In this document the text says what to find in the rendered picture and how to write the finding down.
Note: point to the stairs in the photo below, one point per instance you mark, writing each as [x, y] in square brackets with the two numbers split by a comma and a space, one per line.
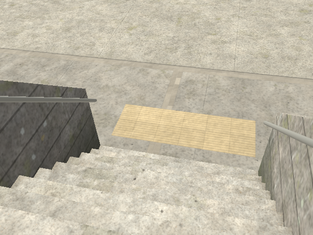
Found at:
[113, 191]

